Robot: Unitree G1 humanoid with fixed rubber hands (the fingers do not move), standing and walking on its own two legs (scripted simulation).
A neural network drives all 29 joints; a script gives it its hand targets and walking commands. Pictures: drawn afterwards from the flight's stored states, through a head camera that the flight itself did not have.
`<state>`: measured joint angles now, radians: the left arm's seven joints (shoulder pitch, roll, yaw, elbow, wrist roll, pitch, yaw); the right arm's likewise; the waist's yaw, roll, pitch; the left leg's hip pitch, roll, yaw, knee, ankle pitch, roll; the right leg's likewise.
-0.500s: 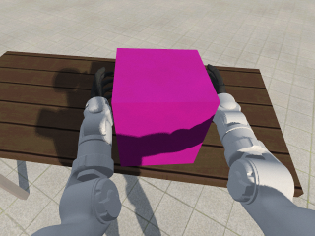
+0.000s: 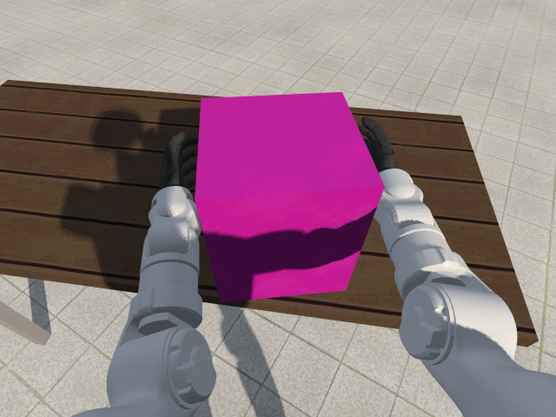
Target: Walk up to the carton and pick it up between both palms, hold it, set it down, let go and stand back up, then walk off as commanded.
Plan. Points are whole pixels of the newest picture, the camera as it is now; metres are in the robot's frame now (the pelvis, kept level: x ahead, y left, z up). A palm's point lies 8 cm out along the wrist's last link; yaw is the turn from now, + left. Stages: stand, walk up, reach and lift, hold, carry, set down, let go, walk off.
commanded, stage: set down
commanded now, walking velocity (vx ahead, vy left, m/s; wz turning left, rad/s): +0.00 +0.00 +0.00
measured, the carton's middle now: (278, 201) +0.42 +0.07 +0.07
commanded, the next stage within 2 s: none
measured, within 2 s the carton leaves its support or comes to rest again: rests again in 0.26 s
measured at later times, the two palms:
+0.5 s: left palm (176, 199) +0.38 +0.21 +0.10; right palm (376, 176) +0.46 -0.08 +0.11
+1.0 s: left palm (176, 200) +0.38 +0.21 +0.09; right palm (377, 178) +0.45 -0.08 +0.11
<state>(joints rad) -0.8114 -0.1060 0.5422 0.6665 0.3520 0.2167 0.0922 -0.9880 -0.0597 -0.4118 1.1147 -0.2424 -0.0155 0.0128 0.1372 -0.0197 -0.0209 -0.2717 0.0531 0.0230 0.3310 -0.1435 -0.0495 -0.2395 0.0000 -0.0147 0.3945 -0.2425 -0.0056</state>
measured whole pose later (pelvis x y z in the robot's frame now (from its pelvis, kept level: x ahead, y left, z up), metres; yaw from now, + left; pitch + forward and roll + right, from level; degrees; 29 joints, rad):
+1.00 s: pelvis +0.00 +0.00 +0.00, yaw +0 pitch +6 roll +1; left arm -0.76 -0.14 0.57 0.67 0.38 0.11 0.09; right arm -0.95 -0.03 -0.49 1.11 -0.31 -0.11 0.04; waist 0.14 -0.03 -0.02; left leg -0.30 0.05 0.02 0.34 -0.14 -0.05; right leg -0.27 0.00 -0.02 0.39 -0.24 -0.01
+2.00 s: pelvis -0.02 +0.00 -0.01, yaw -1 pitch +11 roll -1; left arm -0.69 0.02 0.32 0.76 0.07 0.08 0.19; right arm -0.94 -0.25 0.10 1.18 0.32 -0.09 -0.04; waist 0.14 0.03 -0.10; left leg -0.48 0.10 0.02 0.44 -0.15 -0.05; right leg -0.41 0.04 -0.01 0.39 -0.19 -0.02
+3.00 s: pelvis -0.04 -0.01 +0.00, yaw -1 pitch +1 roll +0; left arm -0.12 0.02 0.20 0.00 0.00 0.46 0.19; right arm -0.23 -0.29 0.09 0.48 0.35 0.05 0.02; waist 0.06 -0.03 -0.07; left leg -0.26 0.08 0.02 0.32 -0.08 -0.05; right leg -0.24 0.03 -0.02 0.39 -0.18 -0.02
